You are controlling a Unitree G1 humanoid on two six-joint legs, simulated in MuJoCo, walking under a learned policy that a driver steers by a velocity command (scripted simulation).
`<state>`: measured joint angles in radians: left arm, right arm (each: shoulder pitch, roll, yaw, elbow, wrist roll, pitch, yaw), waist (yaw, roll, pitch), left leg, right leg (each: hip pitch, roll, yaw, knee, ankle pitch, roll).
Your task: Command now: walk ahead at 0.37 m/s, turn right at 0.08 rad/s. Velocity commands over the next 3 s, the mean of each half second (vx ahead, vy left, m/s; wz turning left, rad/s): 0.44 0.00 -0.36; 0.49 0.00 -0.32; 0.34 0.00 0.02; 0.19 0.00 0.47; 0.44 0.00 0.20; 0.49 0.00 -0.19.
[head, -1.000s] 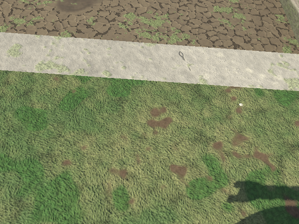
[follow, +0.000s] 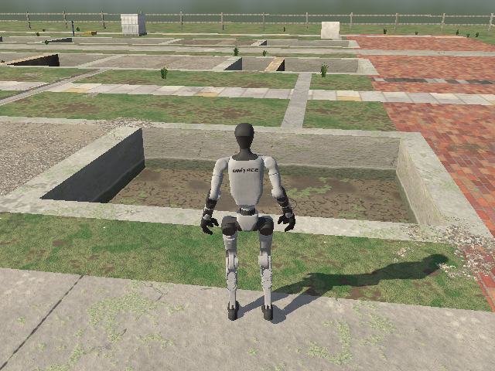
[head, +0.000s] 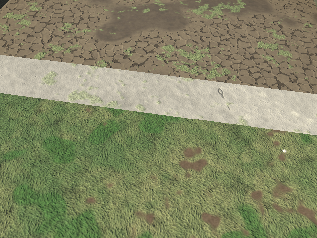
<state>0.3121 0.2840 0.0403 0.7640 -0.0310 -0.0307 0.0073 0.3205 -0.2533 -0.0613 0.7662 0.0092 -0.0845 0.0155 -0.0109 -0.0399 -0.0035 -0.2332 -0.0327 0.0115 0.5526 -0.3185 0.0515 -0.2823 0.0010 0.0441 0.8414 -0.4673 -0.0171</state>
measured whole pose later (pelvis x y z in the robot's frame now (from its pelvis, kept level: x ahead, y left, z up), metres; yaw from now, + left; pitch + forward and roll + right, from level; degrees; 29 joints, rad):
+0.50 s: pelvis +0.25 -0.06 -0.01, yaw -14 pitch +1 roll +0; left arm 0.13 0.30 0.05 0.62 -0.02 -0.05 -0.04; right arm 0.32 -0.28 -0.03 0.79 0.02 -0.10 0.00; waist -0.02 -0.01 0.06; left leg -0.25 0.01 -0.03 1.22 -0.43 0.01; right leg -0.47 0.10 -0.03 0.60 -0.16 -0.12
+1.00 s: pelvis +0.54 -0.09 +0.00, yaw -23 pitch +2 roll +0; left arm 0.37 0.30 0.04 0.78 -0.02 -0.05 0.00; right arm 0.13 -0.27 -0.03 0.66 0.00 -0.12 0.02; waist 0.04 -0.02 0.01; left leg -0.42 -0.03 0.02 0.54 -0.16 0.04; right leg -0.26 0.08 0.13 1.04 -0.46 -0.05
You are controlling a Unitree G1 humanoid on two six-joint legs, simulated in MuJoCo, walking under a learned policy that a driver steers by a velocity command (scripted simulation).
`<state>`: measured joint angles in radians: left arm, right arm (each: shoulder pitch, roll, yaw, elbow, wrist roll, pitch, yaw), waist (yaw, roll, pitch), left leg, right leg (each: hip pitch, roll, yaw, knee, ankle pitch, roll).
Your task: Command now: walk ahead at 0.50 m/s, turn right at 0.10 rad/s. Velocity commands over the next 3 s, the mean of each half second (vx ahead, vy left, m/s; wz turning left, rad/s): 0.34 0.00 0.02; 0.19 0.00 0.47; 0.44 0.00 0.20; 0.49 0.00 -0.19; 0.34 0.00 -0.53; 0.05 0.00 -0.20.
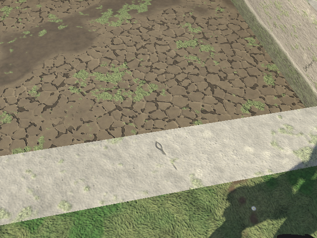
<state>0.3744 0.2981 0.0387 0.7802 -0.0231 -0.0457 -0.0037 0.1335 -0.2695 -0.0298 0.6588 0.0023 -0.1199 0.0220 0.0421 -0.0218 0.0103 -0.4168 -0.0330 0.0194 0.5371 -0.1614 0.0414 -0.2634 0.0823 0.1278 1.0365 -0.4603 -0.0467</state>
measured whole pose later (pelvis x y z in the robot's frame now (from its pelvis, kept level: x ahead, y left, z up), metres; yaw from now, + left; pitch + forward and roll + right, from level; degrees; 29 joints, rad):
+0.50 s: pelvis +0.22 -0.03 +0.00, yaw +3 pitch +2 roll +1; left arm 0.07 0.24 0.03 0.67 0.01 -0.04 -0.01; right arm 0.31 -0.30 -0.04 0.81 0.02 -0.02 -0.01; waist -0.04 0.02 0.04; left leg -0.37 -0.03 -0.06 1.08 -0.60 -0.05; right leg -0.45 -0.01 -0.04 0.51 -0.09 -0.03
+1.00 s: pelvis +0.28 +0.02 +0.02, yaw +20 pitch +1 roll -4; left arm 0.10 0.31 0.10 0.83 -0.01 -0.05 0.00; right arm 0.45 -0.24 -0.05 0.77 0.00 -0.03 -0.02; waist -0.04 -0.03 -0.02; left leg -0.17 -0.01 -0.07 0.39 -0.25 0.06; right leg -0.61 -0.02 0.03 0.92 -0.13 0.01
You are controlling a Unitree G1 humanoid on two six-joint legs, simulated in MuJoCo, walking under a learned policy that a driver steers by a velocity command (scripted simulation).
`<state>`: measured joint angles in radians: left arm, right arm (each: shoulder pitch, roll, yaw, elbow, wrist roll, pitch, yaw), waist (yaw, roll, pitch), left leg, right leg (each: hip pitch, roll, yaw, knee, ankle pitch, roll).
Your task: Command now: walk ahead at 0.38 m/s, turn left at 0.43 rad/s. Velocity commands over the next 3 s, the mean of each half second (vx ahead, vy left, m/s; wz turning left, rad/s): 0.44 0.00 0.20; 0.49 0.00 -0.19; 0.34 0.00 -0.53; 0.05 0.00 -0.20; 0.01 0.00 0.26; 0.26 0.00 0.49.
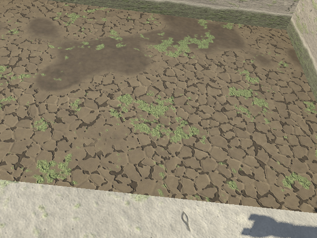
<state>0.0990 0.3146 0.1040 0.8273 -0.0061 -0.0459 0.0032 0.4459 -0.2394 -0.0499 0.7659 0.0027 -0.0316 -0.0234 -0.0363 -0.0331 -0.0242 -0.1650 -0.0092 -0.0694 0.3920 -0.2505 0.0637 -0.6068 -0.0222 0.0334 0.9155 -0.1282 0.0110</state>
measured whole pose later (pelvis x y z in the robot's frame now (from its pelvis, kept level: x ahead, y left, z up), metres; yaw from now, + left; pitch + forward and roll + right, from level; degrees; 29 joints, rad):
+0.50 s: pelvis +0.21 -0.05 -0.01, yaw +4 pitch +1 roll -1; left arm 0.29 0.22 0.05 0.92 0.01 -0.06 -0.02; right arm 0.34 -0.26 -0.07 0.78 0.03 -0.03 -0.04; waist 0.02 0.04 0.02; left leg -0.55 0.04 -0.06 1.17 -0.33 0.04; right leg -0.24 0.06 -0.03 0.42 -0.19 -0.06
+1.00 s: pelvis +0.40 +0.01 -0.02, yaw -4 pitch -1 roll +0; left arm 0.24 0.28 0.08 0.76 0.00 0.07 0.03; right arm 0.33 -0.21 -0.03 0.77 -0.02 -0.04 -0.02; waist -0.01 -0.02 0.02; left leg -0.29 0.01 0.13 0.53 -0.21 0.06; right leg -0.57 0.04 0.08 1.19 -0.31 -0.04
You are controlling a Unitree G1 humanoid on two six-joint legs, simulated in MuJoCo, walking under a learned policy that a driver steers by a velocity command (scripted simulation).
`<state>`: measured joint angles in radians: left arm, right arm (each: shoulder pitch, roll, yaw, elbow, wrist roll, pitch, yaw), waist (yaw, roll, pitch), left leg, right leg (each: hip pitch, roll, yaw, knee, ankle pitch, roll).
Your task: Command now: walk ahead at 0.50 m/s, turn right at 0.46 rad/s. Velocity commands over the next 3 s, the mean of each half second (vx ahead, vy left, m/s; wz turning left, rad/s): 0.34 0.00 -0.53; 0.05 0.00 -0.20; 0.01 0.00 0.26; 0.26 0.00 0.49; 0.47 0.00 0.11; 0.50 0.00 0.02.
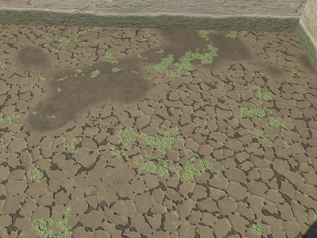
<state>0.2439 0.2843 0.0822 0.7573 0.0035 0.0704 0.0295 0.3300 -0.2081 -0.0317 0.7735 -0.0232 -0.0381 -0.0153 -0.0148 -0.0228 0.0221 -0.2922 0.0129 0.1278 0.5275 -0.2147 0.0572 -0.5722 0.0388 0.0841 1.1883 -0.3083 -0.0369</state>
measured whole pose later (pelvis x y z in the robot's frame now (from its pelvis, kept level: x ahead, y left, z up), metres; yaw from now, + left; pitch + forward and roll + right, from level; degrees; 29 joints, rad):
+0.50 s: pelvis +0.04 -0.04 +0.00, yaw -17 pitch +1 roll +2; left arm 0.23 0.22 0.02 0.64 -0.01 0.05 0.02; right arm 0.07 -0.28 -0.05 0.65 -0.02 0.13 -0.03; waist 0.00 0.02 0.02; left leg -0.54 -0.04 -0.05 1.03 -0.38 -0.08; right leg -0.37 0.08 0.09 0.49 -0.13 -0.07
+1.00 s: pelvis +0.07 -0.01 +0.01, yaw -22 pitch -1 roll +1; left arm 0.15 0.23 -0.05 0.59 0.03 0.06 -0.02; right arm 0.18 -0.22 0.07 0.68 -0.04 0.06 0.02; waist -0.02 -0.02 0.01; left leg -0.14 -0.10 -0.01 0.35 -0.19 0.07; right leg -0.26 0.06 0.14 0.40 -0.11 -0.01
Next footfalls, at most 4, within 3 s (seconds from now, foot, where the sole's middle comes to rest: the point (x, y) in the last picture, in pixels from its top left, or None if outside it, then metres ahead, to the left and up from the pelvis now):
0.24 right None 0.13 -0.14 -0.77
0.66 left None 0.13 0.04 -0.77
1.96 right None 0.16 -0.12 -0.77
2.22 left None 0.17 0.09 -0.77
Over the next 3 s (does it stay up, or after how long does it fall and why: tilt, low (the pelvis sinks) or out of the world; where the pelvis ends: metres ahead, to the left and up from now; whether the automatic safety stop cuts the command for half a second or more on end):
stays up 0.12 0.00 -0.01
